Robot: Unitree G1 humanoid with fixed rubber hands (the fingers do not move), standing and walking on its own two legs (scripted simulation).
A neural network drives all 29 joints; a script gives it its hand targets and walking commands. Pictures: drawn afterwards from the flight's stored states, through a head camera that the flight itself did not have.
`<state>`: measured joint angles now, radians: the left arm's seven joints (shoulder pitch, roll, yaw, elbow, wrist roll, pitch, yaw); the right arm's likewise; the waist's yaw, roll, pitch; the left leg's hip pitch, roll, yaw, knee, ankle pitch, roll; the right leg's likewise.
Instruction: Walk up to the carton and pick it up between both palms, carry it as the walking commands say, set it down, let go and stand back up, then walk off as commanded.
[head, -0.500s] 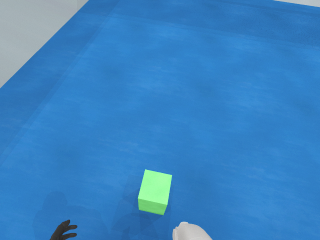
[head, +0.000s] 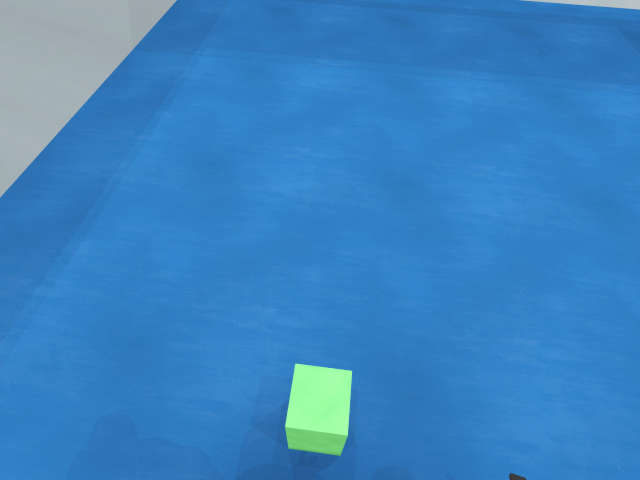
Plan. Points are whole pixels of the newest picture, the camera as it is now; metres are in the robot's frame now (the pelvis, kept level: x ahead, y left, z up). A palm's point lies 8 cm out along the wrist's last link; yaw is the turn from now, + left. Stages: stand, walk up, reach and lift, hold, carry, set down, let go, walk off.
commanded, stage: walk up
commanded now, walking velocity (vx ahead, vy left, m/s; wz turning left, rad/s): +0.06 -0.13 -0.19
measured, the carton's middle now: (318, 411) +0.37 +0.00 -0.64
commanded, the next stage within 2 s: stand in 1.62 s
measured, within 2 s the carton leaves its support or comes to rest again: neither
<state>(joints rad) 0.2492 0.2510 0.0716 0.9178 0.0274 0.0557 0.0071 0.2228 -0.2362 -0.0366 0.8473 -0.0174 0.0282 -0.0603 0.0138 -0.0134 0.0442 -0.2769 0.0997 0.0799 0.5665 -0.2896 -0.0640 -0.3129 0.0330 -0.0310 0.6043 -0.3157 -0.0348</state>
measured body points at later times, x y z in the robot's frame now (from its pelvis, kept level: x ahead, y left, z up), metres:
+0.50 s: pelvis +0.02 -0.05 +0.02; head +0.04 -0.07 +0.46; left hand +0.12 +0.19 -0.11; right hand +0.06 -0.31 -0.14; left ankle +0.00 +0.09 -0.70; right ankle +0.01 -0.17 -0.73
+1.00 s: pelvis +0.02 -0.01 +0.01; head +0.05 -0.01 +0.46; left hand +0.06 +0.26 -0.13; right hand +0.07 -0.28 -0.13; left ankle +0.00 +0.10 -0.70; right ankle +0.01 -0.17 -0.73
